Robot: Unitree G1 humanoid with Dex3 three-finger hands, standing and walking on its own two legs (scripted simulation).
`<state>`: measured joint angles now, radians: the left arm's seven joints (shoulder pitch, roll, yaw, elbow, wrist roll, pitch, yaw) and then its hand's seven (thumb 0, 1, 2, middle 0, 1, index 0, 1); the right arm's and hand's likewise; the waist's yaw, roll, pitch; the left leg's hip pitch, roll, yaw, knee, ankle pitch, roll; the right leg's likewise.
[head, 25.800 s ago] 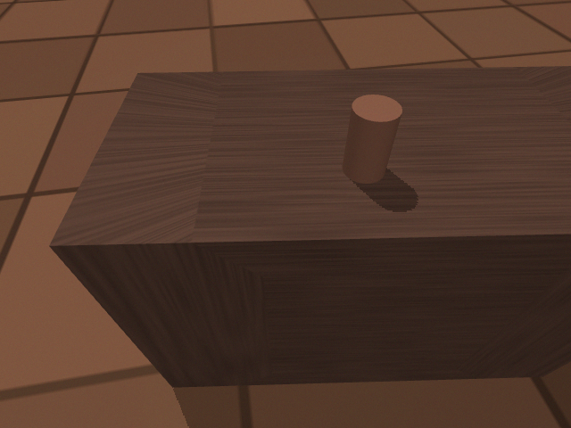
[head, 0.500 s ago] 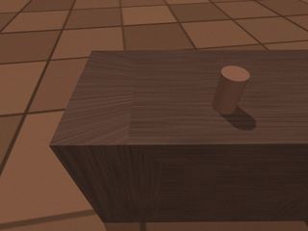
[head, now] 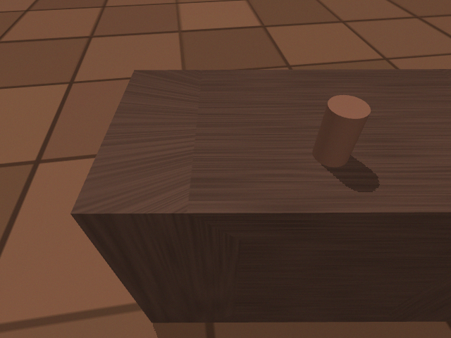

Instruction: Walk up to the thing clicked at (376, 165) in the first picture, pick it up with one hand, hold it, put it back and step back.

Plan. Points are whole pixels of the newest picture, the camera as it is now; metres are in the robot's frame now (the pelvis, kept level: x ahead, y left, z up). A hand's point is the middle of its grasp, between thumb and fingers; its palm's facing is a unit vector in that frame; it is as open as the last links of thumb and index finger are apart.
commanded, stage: home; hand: right
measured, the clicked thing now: (338, 132) +0.52 -0.23 +0.09
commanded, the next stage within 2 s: stand in 0.58 s
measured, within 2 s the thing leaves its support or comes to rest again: neither
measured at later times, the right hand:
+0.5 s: hand out of the picture +0.08 -0.25 -0.15, palm faces -0.05 +0.93 -0.36, open 17.3 cm
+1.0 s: hand out of the picture +0.08 -0.25 -0.15, palm faces -0.03 +0.94 -0.35, open 12.3 cm
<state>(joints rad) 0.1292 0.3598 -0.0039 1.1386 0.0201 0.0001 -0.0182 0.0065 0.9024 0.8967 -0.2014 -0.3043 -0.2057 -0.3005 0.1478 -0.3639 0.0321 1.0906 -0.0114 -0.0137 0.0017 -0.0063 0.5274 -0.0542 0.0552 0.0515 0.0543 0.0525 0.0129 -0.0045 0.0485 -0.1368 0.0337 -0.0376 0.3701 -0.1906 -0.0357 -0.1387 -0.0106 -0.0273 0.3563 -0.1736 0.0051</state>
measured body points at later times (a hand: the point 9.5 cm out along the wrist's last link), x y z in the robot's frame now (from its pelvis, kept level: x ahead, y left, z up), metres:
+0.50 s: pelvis +0.01 +0.00 +0.00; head +0.02 +0.01 +0.45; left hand +0.08 +0.31 -0.13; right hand +0.09 -0.30 -0.13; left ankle +0.01 +0.14 -0.75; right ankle +0.01 -0.12 -0.75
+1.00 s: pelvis +0.01 +0.01 +0.00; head +0.02 +0.01 +0.45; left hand +0.09 +0.31 -0.13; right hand +0.08 -0.30 -0.13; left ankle +0.01 +0.14 -0.75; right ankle +0.01 -0.12 -0.75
